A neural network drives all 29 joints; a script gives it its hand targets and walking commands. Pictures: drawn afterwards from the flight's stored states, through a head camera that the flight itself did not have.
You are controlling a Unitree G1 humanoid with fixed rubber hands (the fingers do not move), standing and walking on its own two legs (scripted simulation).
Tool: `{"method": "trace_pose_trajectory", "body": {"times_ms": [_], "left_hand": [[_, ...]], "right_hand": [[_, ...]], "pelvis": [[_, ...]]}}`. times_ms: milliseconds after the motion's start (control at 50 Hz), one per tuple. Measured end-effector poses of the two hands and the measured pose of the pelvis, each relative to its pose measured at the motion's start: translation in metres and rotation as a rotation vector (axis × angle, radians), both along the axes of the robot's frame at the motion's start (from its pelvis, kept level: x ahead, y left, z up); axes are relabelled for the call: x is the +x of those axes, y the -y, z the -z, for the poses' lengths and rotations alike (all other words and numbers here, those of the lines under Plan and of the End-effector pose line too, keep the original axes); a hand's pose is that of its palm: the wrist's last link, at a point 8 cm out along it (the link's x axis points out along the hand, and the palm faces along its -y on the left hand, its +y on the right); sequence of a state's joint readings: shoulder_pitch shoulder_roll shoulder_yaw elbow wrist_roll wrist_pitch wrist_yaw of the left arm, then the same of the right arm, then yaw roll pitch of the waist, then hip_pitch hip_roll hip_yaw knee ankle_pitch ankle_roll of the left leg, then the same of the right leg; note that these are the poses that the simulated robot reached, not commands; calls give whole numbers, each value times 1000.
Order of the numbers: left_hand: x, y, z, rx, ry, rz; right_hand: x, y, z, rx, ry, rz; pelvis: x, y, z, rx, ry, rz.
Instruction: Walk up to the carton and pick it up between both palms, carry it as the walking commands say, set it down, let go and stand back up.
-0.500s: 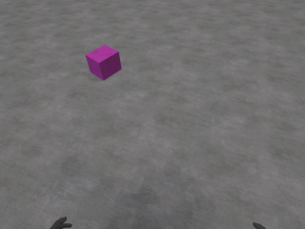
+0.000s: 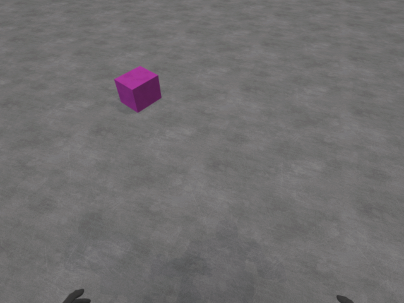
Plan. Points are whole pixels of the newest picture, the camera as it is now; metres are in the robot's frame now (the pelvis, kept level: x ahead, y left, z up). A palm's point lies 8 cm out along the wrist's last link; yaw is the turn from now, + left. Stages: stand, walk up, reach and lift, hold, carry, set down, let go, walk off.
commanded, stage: walk up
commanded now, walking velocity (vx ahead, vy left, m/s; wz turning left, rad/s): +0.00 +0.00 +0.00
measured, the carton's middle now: (138, 89) +1.69 +0.53 -0.67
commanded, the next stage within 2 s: none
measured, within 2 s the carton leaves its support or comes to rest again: neither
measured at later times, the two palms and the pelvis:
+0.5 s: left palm out of the picture +0.08 +0.41 -0.12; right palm (348, 266) +0.21 -0.30 -0.09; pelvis +0.05 +0.04 -0.04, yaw +15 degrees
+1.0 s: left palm out of the picture +0.04 +0.35 -0.10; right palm (261, 155) +0.51 -0.15 -0.08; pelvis +0.23 +0.06 -0.01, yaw +33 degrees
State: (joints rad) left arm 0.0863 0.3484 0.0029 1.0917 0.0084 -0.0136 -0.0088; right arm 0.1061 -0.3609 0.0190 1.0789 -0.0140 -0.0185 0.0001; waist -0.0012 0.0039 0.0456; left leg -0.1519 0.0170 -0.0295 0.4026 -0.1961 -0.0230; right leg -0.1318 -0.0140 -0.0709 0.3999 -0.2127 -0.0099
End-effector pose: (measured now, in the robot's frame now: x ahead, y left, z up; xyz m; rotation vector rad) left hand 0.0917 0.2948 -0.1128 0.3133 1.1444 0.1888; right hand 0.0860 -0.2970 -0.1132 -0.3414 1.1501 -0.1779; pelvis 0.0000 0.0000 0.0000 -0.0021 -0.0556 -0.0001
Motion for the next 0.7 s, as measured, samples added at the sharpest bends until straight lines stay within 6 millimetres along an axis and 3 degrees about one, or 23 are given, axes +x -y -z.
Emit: {"method": "trace_pose_trajectory", "body": {"times_ms": [180,240,300,380,460,520,600,660,700], "left_hand": [[-12,-6,0,-11,-18,-20],[-12,-19,-4,-11,58,-59],[-21,-42,-7,23,116,-113],[-36,-76,-5,55,112,-183],[-27,-108,9,83,111,-224],[-2,-111,5,73,152,-223],[29,-101,-9,44,210,-227],[39,-91,-16,49,202,-238],[35,-87,-17,77,196,-271]], "right_hand": [[-7,0,1,11,-32,-10],[0,6,-3,5,-43,-63],[25,10,-11,-29,-43,-136],[77,3,-30,-56,23,-203],[118,2,-31,-133,148,-229],[120,-2,-24,-146,124,-223],[131,-13,-15,-108,64,-254],[158,-21,-3,-66,62,-292],[184,-26,7,-50,58,-329]], "pelvis": [[-1,-3,-1,2,-10,-18],[3,-3,3,-14,-13,-85],[8,-6,7,-8,-6,-150],[25,-19,11,-14,3,-210],[46,-41,33,3,9,-228],[60,-44,34,42,27,-270],[85,-42,26,39,20,-313],[108,-37,25,27,14,-341],[124,-33,28,20,7,-370]]}}
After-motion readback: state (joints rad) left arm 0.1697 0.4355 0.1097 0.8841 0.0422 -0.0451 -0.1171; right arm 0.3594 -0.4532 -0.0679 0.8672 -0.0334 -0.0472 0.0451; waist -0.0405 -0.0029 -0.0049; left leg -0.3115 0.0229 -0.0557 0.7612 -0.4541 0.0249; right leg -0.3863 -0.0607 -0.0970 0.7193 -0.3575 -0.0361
